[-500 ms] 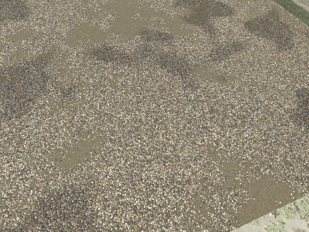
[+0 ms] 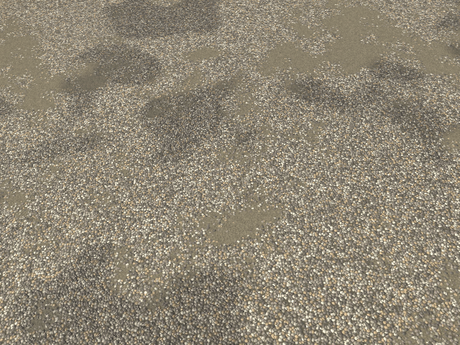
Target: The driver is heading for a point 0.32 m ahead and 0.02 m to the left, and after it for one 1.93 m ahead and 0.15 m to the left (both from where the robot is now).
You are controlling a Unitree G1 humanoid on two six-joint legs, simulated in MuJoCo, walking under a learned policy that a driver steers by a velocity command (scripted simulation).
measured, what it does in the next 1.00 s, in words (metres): steps on the spot: left foot, then right foot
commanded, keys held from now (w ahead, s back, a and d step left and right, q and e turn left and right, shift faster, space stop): w+q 0.32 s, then w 0.04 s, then w+e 0.64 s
